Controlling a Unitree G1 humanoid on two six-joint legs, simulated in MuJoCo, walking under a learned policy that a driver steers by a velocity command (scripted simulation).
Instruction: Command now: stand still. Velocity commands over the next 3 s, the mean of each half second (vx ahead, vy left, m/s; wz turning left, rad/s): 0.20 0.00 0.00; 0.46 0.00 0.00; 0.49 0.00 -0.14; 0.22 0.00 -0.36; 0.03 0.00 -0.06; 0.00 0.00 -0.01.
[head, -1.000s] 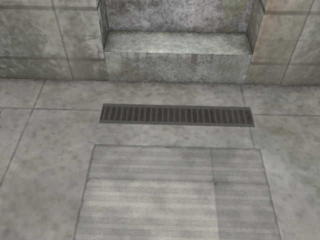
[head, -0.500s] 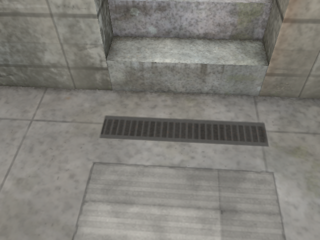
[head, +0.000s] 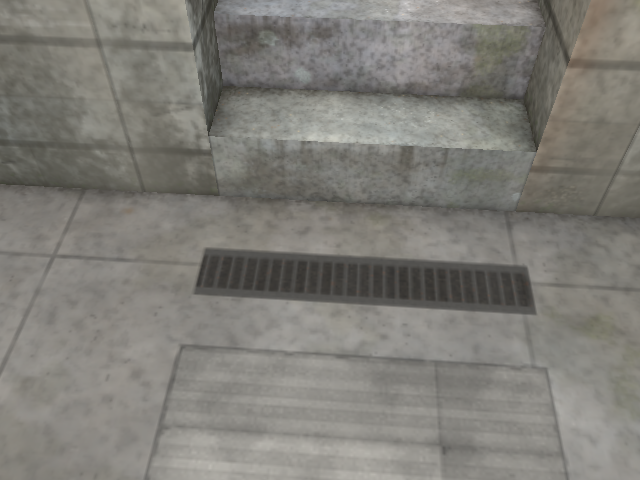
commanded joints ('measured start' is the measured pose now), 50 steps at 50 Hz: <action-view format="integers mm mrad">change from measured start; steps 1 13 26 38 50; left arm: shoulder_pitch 23 -65 188 323 151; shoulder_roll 87 39 65 148 127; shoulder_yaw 15 14 4 22 33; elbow -19 -30 19 34 -75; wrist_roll -1 -25 0 -13 -22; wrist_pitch -3 -58 -109 -88 -115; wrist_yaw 5 -11 -53 -12 -14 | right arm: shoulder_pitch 74 171 -44 -420 -133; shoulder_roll -96 -196 -138 -103 -132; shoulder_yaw -16 -59 -66 -34 -50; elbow -11 -5 -129 -279 -176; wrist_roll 0 33 32 33 -11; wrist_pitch -2 -35 -91 -76 -104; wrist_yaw -3 -5 36 76 83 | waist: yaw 0 -42 22 69 13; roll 3 180 -56 -73 40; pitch -21 154 47 131 -99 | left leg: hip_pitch -95 -51 -591 -507 35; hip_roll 25 264 122 59 233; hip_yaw -20 -389 -58 21 -302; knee -105 -326 630 53 -336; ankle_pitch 188 -481 127 373 200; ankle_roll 27 226 95 61 234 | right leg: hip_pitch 123 -211 306 317 -285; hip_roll -36 19 -244 -250 -155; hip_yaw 38 -47 273 77 116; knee -47 211 -365 -415 756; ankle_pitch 196 -219 70 247 -54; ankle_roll -39 -56 -170 -164 -62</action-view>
